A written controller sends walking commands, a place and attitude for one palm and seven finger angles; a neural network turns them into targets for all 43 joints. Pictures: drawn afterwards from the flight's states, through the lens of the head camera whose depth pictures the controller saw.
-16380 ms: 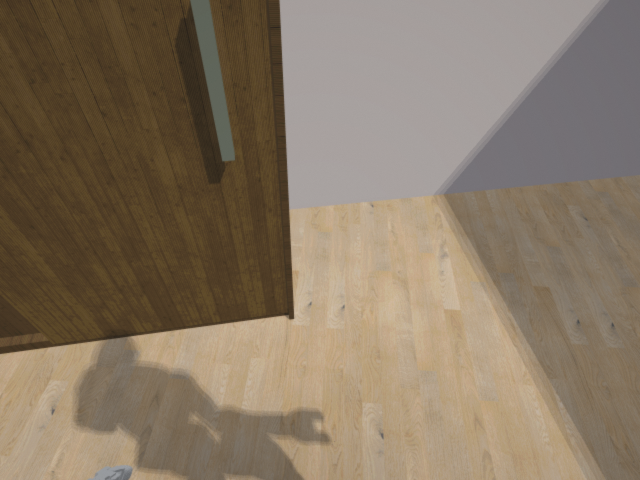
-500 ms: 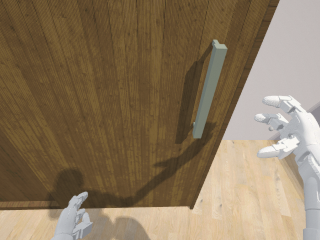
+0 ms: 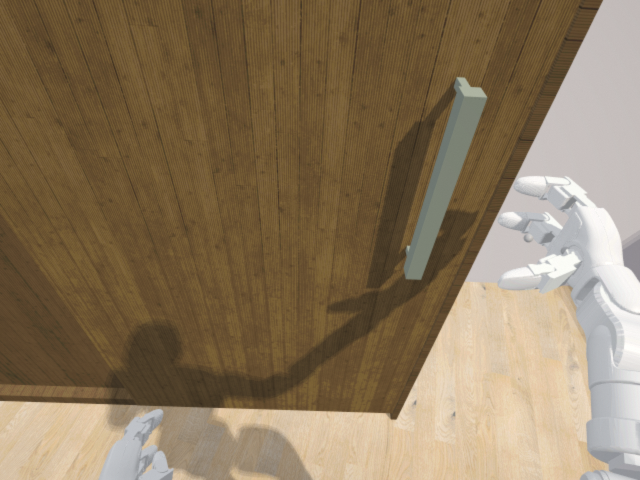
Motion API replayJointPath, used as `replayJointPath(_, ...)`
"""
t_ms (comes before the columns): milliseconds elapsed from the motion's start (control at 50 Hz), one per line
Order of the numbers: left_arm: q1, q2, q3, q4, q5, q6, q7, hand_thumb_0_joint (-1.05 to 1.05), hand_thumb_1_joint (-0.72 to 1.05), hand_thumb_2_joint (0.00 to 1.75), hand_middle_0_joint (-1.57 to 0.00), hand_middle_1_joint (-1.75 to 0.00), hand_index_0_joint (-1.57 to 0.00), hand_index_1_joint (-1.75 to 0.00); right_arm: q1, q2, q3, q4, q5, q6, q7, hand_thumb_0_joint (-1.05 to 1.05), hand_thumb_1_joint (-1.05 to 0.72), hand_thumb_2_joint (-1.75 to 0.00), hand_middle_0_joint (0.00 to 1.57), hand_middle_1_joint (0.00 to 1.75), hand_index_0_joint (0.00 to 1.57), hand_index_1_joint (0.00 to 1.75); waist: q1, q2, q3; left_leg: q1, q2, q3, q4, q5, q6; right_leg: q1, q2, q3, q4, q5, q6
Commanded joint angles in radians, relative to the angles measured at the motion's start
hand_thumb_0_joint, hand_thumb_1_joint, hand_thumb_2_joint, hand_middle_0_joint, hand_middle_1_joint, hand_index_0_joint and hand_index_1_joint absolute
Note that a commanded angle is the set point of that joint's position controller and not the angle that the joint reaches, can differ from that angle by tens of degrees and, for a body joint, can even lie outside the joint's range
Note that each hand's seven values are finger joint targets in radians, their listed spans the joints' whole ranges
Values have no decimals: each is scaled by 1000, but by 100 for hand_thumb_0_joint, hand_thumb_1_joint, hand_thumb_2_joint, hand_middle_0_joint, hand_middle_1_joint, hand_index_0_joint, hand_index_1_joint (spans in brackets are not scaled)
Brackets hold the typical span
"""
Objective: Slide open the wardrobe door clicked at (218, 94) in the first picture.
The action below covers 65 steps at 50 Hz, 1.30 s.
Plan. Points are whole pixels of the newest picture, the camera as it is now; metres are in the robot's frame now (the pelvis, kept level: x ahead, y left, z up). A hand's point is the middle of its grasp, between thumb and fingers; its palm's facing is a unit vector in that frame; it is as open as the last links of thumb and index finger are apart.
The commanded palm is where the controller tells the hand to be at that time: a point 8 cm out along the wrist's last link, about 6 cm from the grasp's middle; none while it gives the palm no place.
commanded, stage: move the hooked fingers beside the handle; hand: right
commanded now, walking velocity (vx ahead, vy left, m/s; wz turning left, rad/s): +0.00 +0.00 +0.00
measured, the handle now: (433, 192) +0.47 -0.12 +0.15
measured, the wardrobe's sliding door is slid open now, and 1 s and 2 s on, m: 0.00 0.00 0.00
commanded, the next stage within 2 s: feel for the door with the fingertips in 1.22 s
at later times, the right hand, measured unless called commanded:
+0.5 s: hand (496, 209) +0.41 -0.19 +0.17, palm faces +0.01 +1.00 -0.01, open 14.0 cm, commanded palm +0.38 -0.24 +0.17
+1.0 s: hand (502, 217) +0.39 -0.19 +0.17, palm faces +0.02 +1.00 +0.00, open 14.0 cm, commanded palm +0.37 -0.24 +0.17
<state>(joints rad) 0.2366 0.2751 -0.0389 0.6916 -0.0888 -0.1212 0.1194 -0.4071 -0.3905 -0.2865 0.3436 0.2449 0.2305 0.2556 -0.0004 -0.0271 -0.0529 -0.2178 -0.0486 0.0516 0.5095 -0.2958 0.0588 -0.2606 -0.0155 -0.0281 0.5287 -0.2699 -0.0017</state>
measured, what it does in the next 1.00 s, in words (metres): stands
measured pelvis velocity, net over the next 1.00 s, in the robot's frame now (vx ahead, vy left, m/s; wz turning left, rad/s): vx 0.00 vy -0.01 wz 0.00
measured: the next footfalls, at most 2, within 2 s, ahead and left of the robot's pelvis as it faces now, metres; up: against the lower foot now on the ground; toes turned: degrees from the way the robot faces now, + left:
none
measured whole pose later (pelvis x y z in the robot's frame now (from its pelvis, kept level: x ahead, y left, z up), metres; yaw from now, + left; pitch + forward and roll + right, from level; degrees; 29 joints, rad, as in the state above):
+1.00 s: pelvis +0.00 -0.01 +0.00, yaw +0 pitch +1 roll +0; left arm 0.24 0.25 -0.03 0.71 -0.07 -0.09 0.10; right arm -0.55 -0.35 -0.24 0.51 0.20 0.17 0.18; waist 0.02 -0.02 -0.07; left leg -0.23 -0.05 0.05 0.48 -0.27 0.05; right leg -0.28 -0.01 -0.03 0.51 -0.25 -0.01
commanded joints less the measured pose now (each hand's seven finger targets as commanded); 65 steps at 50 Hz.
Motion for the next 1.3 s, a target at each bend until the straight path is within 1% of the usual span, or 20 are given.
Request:
replayJointPath(0,-98,127,51,-146,7,-57,7,0,90,90,-20,-30,-20,-30,-490,-231,-44,-227,9,-88,-26,0,50,-30,30,120,30,120,10,-4,-235,29,38,-78,-88,308,-41,127,13,29,-38,228,-31)
replayJointPath(20,-95,124,51,-145,8,-57,6,0,90,90,-20,-30,-20,-30,-481,-246,-63,-221,6,-94,-30,0,50,-30,30,120,30,120,1,-14,-255,42,36,-72,-85,320,-39,130,14,32,-44,239,-30)
replayJointPath(80,-93,116,49,-142,7,-55,4,0,90,90,-20,-30,-20,-30,-489,-178,-10,-194,3,-100,-33,0,50,-30,30,120,30,120,10,-7,-238,27,27,-61,-87,318,-38,136,14,28,-50,243,-31)
replayJointPath(140,-82,122,51,-129,9,-47,2,0,90,90,-20,-30,-20,-30,-482,-207,-36,-127,-7,-87,-49,0,50,-30,30,120,30,120,4,7,-223,23,28,-60,-91,299,-37,115,12,30,-55,229,-31)
replayJointPath(180,-81,115,50,-136,9,-40,-2,0,90,90,-20,-30,-20,-30,-517,-168,1,-139,-16,-87,-57,0,50,-30,30,120,30,120,11,-2,-235,23,25,-52,-89,305,-35,126,13,29,-59,242,-30)
replayJointPath(240,-71,117,53,-130,14,-34,-4,0,90,90,-20,-30,-20,-30,-536,-184,-19,-119,-19,-93,-74,0,50,-30,30,120,30,120,11,20,-240,25,23,-52,-91,309,-36,129,10,31,-58,249,-32)
replayJointPath(340,-50,117,55,-111,17,-26,-2,0,90,90,-20,-30,-20,-30,-626,-185,-7,-54,-33,-114,-88,0,50,-30,30,120,30,120,32,29,-232,4,20,-53,-98,288,-37,124,11,30,-55,231,-35)
replayJointPath(380,-45,110,55,-113,17,-28,-6,0,90,90,-20,-30,-20,-30,-656,-158,19,-64,-38,-130,-89,0,50,-30,30,120,30,120,32,-16,-256,5,18,-51,-93,297,-31,141,12,31,-53,248,-32)
replayJointPath(600,-28,122,68,-138,18,-13,-14,0,90,90,-20,-30,-20,-30,-522,-214,-50,-72,-34,-147,-84,0,50,-30,30,120,30,120,1,18,-282,84,19,-53,-80,407,-34,126,10,17,-58,312,-34)
replayJointPath(620,-35,113,67,-141,16,-16,-16,0,90,90,-20,-30,-20,-30,-537,-174,-15,-102,-33,-150,-80,0,50,-30,30,120,30,120,9,2,-286,75,20,-55,-81,416,-36,137,10,14,-56,321,-35)
replayJointPath(660,-34,116,65,-131,14,-17,-13,0,90,90,-20,-30,-20,-30,-544,-175,-15,-94,-27,-145,-77,0,50,-30,30,120,30,120,17,18,-253,51,16,-56,-89,388,-36,126,9,17,-56,291,-35)
replayJointPath(700,-33,126,68,-124,15,-15,-7,0,90,90,-20,-30,-20,-30,-558,-218,-46,-88,-27,-141,-78,0,50,-30,30,120,30,120,24,38,-233,44,18,-59,-97,368,-41,119,10,15,-55,266,-39)
replayJointPath(760,-47,110,62,-126,11,-22,-9,0,90,90,-20,-30,-20,-30,-609,-142,31,-122,-30,-145,-74,0,50,-30,30,120,30,120,34,-38,-235,12,15,-59,-101,326,-33,141,13,19,-54,251,-37)
replayJointPath(820,-47,115,65,-124,13,-26,-9,0,90,90,-20,-30,-20,-30,-576,-163,7,-130,-25,-148,-78,0,50,-30,30,120,30,120,22,-12,-277,37,15,-55,-96,345,-32,154,12,26,-54,273,-36)
replayJointPath(880,-49,117,60,-113,14,-23,-8,0,90,90,-20,-30,-20,-30,-575,-169,-7,-64,-20,-129,-77,0,50,-30,30,120,30,120,22,31,-237,24,16,-55,-103,314,-35,116,15,27,-57,233,-36)
replayJointPath(940,-54,119,55,-113,15,-14,-8,0,90,90,-20,-30,-20,-30,-584,-194,-20,-21,-29,-119,-80,0,50,-30,30,120,30,120,25,24,-210,10,24,-64,-108,272,-37,88,14,27,-58,194,-37)
replayJointPath(980,-58,113,54,-121,16,-14,-9,0,90,90,-20,-30,-20,-30,-601,-158,12,-24,-30,-126,-77,0,50,-30,30,120,30,120,29,17,-222,9,25,-66,-103,287,-37,95,16,24,-52,204,-37)
replayJointPath(1060,-53,116,53,-120,16,-15,-7,0,90,90,-20,-30,-20,-30,-644,-205,-16,-8,-27,-156,-69,0,50,-30,30,120,30,120,33,23,-225,11,27,-76,-100,279,-39,80,15,26,-45,187,-37)
replayJointPath(1180,-37,117,54,-114,14,-24,-8,0,90,90,-20,-30,-20,-30,-682,-172,19,43,-26,-167,-60,0,50,-30,30,120,30,120,44,12,-226,-17,21,-66,-99,255,-35,86,16,35,-40,179,-36)
replayJointPath(1280,-19,119,61,-117,18,-29,-14,0,90,90,-20,-30,-20,-30,-655,-195,-10,13,-29,-182,-66,0,50,-30,30,120,30,120,26,5,-299,30,19,-64,-82,326,-31,108,15,35,-37,240,-35)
